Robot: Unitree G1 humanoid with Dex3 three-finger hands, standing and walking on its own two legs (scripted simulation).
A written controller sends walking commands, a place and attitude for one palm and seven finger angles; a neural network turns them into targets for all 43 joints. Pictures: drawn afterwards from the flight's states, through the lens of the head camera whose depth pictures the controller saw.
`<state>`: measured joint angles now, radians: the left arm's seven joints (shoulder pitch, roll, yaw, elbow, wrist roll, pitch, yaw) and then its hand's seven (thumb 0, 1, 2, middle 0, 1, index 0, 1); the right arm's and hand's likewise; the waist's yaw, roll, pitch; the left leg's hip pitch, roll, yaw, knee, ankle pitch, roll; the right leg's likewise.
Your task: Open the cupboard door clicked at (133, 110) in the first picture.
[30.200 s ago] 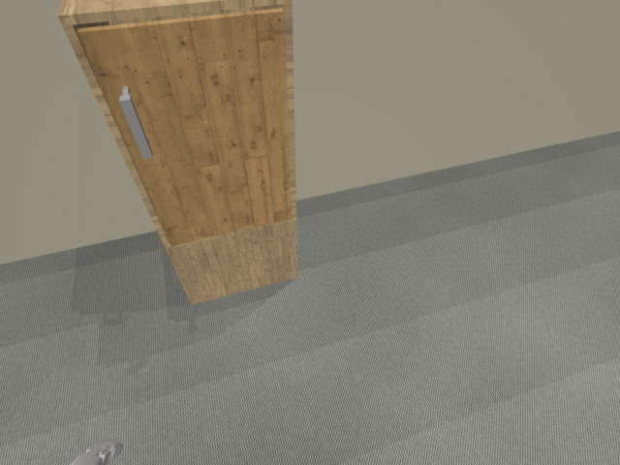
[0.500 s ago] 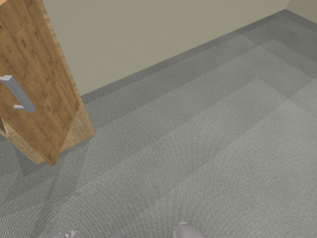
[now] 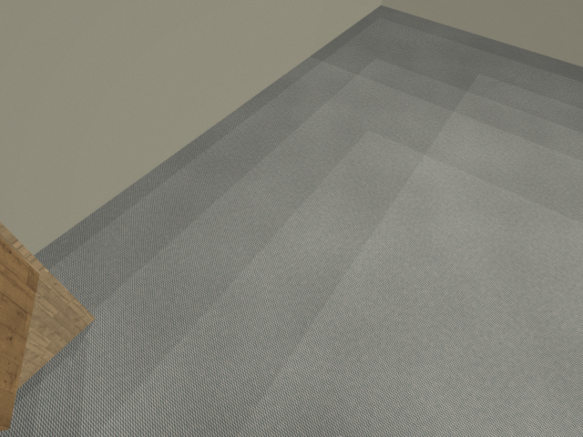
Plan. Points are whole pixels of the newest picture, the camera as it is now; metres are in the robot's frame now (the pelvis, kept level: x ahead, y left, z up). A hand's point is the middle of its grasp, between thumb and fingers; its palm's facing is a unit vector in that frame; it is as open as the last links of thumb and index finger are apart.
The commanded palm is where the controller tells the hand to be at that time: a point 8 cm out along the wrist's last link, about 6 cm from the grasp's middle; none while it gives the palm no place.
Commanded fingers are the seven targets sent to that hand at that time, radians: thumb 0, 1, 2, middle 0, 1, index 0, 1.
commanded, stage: walk to a spot facing it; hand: left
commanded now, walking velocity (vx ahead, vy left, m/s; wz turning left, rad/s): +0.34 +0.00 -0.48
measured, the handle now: out of the picture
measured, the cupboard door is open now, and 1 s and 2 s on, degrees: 49 49 49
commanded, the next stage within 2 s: turn to face it in 1.36 s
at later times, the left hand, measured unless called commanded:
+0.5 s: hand (249, 332) +0.31 +0.09 -0.16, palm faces -0.20 -0.96 -0.19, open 7.3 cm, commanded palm none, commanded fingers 0.00 0.90 0.90 -0.20 -0.30 -0.20 -0.30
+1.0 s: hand (292, 231) +0.54 +0.02 -0.16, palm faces -0.29 -0.94 -0.19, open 7.4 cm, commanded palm none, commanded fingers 0.00 0.90 0.90 -0.20 -0.30 -0.20 -0.30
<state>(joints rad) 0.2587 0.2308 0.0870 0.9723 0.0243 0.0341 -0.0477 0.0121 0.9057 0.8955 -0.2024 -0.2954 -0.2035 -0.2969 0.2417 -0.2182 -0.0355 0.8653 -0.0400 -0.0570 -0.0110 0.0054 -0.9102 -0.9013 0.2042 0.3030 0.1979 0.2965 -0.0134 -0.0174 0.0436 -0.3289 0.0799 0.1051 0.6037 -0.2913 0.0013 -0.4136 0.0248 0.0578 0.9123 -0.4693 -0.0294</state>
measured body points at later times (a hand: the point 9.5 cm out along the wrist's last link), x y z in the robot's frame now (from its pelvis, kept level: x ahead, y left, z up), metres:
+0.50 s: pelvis +0.18 -0.07 +0.01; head +0.23 -0.08 +0.46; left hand +0.32 +0.14 -0.14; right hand +0.13 -0.31 -0.14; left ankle +0.22 +0.07 -0.67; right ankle +0.17 -0.16 -0.73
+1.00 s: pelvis +0.40 -0.14 +0.00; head +0.43 -0.16 +0.45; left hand +0.55 +0.07 -0.14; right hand +0.29 -0.36 -0.16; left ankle +0.37 +0.03 -0.73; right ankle +0.43 -0.27 -0.73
